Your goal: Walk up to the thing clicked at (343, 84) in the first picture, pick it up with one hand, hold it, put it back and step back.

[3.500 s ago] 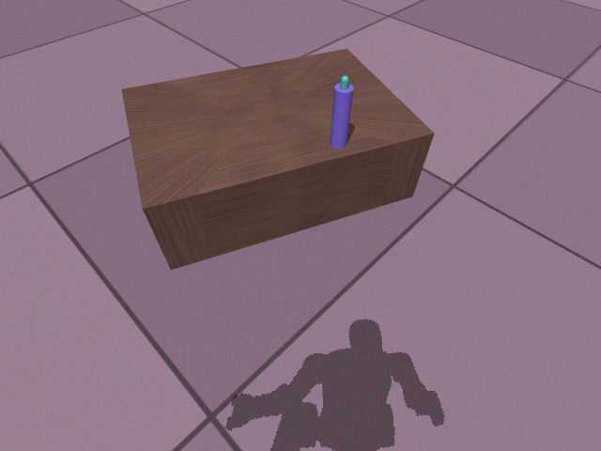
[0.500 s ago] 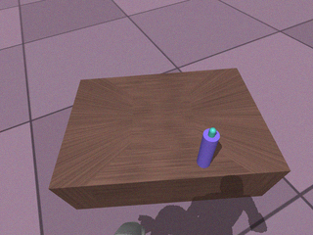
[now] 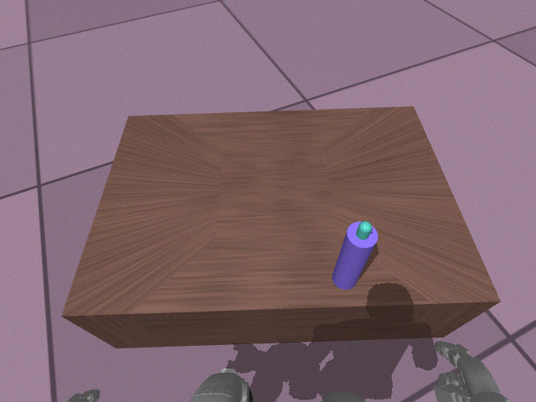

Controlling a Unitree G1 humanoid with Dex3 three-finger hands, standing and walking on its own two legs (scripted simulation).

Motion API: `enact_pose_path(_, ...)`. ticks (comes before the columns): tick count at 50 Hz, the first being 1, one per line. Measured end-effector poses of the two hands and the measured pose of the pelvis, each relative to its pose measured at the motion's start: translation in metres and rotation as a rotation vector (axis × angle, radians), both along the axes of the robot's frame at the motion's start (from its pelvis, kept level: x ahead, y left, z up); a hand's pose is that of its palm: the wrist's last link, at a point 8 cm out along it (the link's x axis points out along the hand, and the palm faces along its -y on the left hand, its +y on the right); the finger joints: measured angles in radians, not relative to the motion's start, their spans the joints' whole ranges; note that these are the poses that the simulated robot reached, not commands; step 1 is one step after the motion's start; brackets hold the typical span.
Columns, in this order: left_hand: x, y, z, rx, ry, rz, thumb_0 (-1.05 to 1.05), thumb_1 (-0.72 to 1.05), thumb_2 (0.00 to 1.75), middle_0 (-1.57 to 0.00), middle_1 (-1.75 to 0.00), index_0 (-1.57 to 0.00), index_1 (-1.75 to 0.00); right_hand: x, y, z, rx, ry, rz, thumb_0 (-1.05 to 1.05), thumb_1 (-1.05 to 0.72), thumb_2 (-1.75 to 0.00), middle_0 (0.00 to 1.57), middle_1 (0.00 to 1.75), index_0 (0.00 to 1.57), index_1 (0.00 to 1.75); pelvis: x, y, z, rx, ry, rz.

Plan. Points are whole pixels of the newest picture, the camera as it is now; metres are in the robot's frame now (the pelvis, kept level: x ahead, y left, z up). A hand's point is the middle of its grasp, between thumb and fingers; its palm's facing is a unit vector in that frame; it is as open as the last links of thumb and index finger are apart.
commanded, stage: walk up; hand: right
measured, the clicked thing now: (353, 255) +0.45 -0.18 -0.25
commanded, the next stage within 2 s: stand in 1.84 s
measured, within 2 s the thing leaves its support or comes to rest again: neither
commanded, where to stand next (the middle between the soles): +0.06 +0.03 m, yaw -1 degrees
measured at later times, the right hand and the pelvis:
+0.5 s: hand out of the picture +0.06 -0.22 -0.14, palm faces -0.06 +0.94 -0.34, open 7.4 cm; pelvis -0.03 +0.03 +0.01, yaw +2 degrees
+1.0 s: hand out of the picture +0.09 -0.22 -0.12, palm faces -0.04 +0.93 -0.37, open 7.4 cm; pelvis -0.01 +0.03 +0.03, yaw +1 degrees
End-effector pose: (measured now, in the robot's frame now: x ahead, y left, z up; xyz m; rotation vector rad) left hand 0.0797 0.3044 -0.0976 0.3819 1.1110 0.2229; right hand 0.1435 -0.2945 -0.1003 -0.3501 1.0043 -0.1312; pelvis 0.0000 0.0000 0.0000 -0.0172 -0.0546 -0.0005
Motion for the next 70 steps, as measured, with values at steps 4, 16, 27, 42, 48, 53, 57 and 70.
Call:
enact_pose_path(4, -0.022, 0.007, 0.014, 0.056, 0.019, 0.004, 0.00, 0.90, 0.90, -0.20, -0.30, -0.20, -0.30, -0.008, -0.006, -0.001, 0.013, 0.037, -0.024, 0.01, -0.90, -0.90, 0.20, 0.30, 0.21, 0.30, -0.002, -0.004, 0.005, 0.016, 0.004, -0.005)
enact_pose_path(16, -0.069, 0.068, 0.020, 0.110, 0.097, 0.055, 0.00, 0.90, 0.90, -0.20, -0.30, -0.20, -0.30, -0.066, 0.007, -0.011, -0.038, 0.181, -0.043, 0.01, -0.91, -0.90, 0.20, 0.30, 0.20, 0.30, -0.024, 0.029, 0.004, 0.059, 0.014, 0.037)
enact_pose_path(27, -0.072, 0.042, -0.003, -0.027, 0.092, 0.080, 0.00, 0.90, 0.90, -0.20, -0.30, -0.20, -0.30, -0.087, 0.033, -0.002, -0.004, 0.165, -0.051, 0.01, -0.90, -0.90, 0.20, 0.30, 0.21, 0.30, -0.027, 0.032, 0.011, 0.002, -0.010, 0.034)
enact_pose_path(42, -0.033, 0.028, 0.004, -0.087, 0.080, 0.070, 0.00, 0.90, 0.90, -0.20, -0.30, -0.20, -0.30, -0.068, 0.026, 0.017, -0.036, 0.161, -0.053, 0.01, -0.90, -0.90, 0.20, 0.30, 0.21, 0.30, -0.012, 0.032, 0.027, 0.011, 0.020, 0.031)
enact_pose_path(48, -0.014, 0.033, 0.010, -0.073, 0.059, 0.064, 0.00, 0.90, 0.90, -0.20, -0.30, -0.20, -0.30, -0.058, 0.026, 0.019, -0.036, 0.148, -0.066, 0.01, -0.90, -0.90, 0.20, 0.30, 0.21, 0.30, -0.008, 0.034, 0.029, 0.013, 0.017, 0.027)
enact_pose_path(53, -0.003, 0.035, 0.015, -0.068, 0.050, 0.056, 0.00, 0.90, 0.90, -0.20, -0.30, -0.20, -0.30, -0.054, 0.031, 0.020, -0.025, 0.145, -0.070, 0.01, -0.90, -0.90, 0.20, 0.30, 0.21, 0.30, -0.006, 0.036, 0.031, 0.014, 0.015, 0.025)
enact_pose_path(57, 0.001, 0.035, 0.016, -0.070, 0.052, 0.054, 0.00, 0.90, 0.90, -0.20, -0.30, -0.20, -0.30, -0.054, 0.034, 0.019, -0.017, 0.153, -0.070, 0.01, -0.90, -0.90, 0.20, 0.30, 0.21, 0.30, -0.004, 0.037, 0.033, 0.015, 0.015, 0.025)
enact_pose_path(70, -0.008, 0.032, 0.012, -0.085, 0.098, 0.063, 0.00, 0.90, 0.90, -0.20, -0.30, -0.20, -0.30, -0.061, 0.038, 0.019, -0.012, 0.186, -0.083, 0.01, -0.90, -0.90, 0.20, 0.30, 0.21, 0.30, -0.001, 0.039, 0.036, 0.016, 0.015, 0.019)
